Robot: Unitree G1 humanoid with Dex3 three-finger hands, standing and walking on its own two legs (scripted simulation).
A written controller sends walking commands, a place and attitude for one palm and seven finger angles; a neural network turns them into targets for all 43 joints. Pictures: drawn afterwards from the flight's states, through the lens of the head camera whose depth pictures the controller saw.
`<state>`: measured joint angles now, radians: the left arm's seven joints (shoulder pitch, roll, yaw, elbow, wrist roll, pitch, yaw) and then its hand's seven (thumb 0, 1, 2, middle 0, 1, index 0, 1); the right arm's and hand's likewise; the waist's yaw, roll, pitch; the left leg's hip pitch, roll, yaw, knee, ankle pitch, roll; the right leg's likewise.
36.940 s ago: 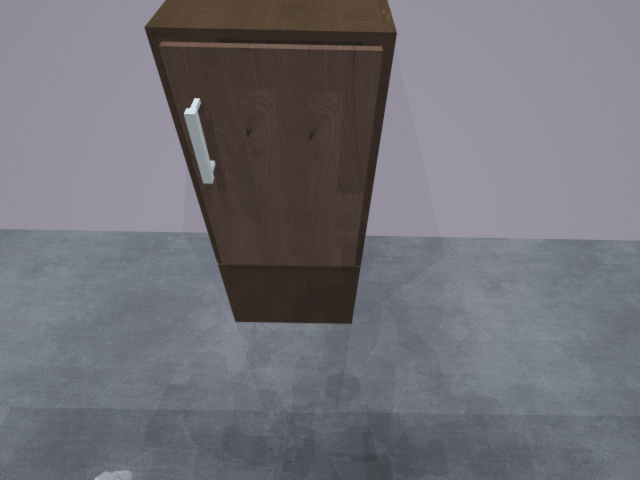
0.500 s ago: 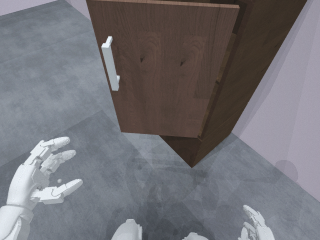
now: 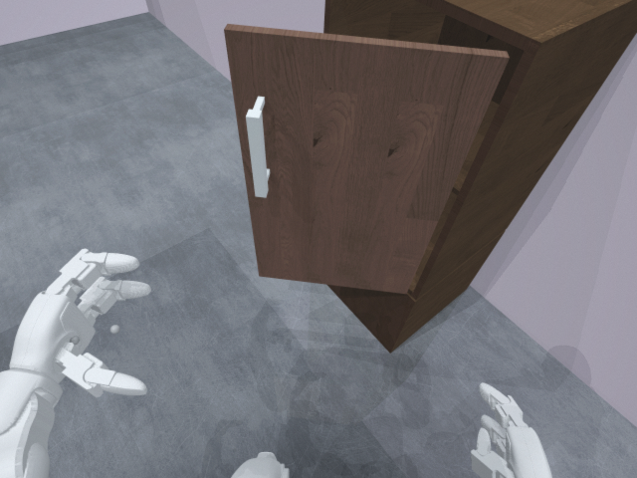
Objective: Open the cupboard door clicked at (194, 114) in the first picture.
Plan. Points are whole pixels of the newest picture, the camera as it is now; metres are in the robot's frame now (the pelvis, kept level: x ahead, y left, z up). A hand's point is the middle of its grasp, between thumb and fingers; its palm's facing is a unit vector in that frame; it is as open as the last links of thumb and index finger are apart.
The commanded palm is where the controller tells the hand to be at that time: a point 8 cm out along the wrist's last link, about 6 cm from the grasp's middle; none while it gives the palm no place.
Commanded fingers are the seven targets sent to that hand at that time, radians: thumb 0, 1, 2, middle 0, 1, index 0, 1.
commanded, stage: raise the hand with hooked fingers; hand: left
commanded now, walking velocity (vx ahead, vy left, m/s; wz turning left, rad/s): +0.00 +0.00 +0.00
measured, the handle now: (260, 149) +0.57 +0.14 +0.07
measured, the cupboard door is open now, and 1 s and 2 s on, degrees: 45 45 45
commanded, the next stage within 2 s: move the hooked fingers beside the handle in 0.80 s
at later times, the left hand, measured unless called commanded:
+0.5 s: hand (105, 291) +0.29 +0.27 +0.09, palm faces -0.04 -1.00 -0.03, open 14.0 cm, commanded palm +0.26 +0.31 +0.09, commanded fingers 0.00 -0.50 0.30 -0.30 -1.20 -0.30 -1.20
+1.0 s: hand (119, 292) +0.29 +0.25 +0.09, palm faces -0.02 -1.00 -0.03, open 14.0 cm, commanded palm +0.28 +0.30 +0.09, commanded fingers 0.00 -0.50 0.30 -0.30 -1.20 -0.30 -1.20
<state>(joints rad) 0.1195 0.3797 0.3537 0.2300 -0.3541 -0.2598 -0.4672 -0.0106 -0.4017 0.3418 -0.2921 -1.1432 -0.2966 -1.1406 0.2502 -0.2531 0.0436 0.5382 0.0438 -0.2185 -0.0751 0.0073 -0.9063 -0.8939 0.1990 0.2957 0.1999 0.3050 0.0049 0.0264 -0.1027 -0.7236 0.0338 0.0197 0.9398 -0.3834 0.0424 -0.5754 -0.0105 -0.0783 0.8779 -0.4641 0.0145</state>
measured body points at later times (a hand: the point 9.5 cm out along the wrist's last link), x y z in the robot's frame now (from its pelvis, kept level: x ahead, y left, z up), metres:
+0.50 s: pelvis +0.00 +0.00 +0.01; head +0.03 +0.00 +0.46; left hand +0.29 +0.32 +0.10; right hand +0.14 -0.26 -0.06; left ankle +0.05 +0.09 -0.69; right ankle -0.02 -0.14 -0.69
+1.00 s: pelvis +0.00 -0.02 +0.01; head +0.04 -0.02 +0.46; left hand +0.29 +0.31 +0.10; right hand +0.15 -0.27 -0.07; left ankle +0.05 +0.09 -0.69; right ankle -0.02 -0.14 -0.69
